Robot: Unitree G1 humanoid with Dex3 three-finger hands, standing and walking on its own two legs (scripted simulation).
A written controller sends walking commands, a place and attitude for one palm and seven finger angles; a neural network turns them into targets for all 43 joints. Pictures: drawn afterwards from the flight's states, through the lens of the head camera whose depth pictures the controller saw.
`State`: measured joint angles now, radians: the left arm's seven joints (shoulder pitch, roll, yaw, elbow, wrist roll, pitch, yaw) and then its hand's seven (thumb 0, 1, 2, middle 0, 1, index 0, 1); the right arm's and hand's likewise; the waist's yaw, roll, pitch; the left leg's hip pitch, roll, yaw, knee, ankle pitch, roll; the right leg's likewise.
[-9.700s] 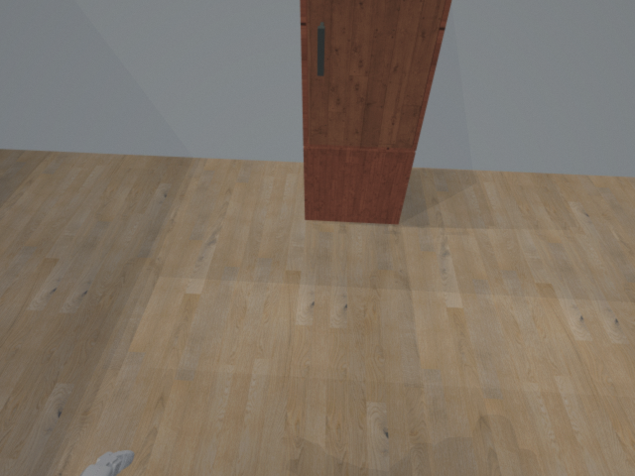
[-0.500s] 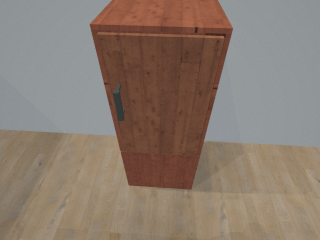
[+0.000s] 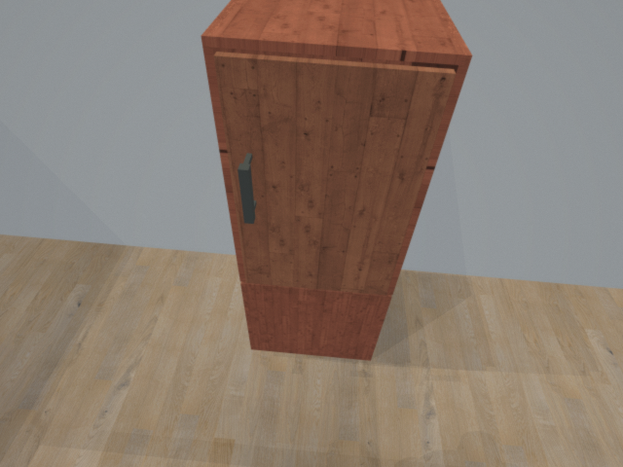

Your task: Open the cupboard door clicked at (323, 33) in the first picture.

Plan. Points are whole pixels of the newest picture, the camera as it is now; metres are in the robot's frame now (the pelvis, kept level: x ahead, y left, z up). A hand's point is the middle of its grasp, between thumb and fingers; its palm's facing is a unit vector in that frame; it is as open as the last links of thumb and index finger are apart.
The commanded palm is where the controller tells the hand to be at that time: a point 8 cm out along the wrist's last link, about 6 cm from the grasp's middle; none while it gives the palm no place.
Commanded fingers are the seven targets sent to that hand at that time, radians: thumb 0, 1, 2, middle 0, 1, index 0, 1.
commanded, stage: come to a stop and stand still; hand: left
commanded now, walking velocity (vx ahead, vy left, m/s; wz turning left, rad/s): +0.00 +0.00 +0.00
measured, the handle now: (249, 189) +0.61 +0.16 +0.00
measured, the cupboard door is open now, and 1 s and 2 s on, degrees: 0 0 0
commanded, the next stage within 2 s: look again from close up in 0.12 s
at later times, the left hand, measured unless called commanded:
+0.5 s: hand out of the picture +0.03 +0.20 -0.17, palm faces +0.00 -0.97 -0.23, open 7.3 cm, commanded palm none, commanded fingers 0.00 0.90 0.90 -0.20 -0.30 -0.20 -0.30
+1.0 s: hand out of the picture +0.04 +0.18 -0.17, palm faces -0.01 -0.98 -0.22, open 7.3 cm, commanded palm none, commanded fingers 0.00 0.90 0.90 -0.20 -0.30 -0.20 -0.30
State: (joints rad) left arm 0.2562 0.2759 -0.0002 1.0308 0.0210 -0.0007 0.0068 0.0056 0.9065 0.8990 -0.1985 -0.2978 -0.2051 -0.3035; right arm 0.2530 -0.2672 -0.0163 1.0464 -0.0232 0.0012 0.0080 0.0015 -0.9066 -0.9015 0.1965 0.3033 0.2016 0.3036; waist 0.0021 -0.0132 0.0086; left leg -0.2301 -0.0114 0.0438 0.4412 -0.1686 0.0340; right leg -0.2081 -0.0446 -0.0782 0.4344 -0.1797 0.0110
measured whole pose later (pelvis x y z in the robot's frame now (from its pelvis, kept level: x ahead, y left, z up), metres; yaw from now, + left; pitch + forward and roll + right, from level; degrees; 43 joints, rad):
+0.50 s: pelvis +0.01 +0.00 +0.00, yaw +0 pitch -2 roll +0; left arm 0.26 0.23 -0.01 1.09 0.02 -0.01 0.02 0.01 0.91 0.90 -0.20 -0.30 -0.20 -0.30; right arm 0.20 -0.23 -0.01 1.10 -0.01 0.00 0.00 0.00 -0.91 -0.90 0.20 0.30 0.20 0.30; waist 0.01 -0.01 0.03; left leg -0.20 -0.02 0.04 0.39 -0.16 0.03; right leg -0.18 -0.05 -0.08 0.39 -0.18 0.02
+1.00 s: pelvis +0.02 +0.00 +0.00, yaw +0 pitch -2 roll +0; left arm 0.27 0.19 -0.02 1.08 0.02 -0.02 0.04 0.00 0.91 0.90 -0.20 -0.30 -0.20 -0.30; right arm 0.24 -0.20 0.00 1.07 -0.02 0.00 0.00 0.00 -0.91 -0.90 0.19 0.30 0.20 0.30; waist 0.00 0.00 0.03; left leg -0.22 -0.01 0.04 0.47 -0.21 0.03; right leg -0.20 -0.04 -0.08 0.45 -0.22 0.01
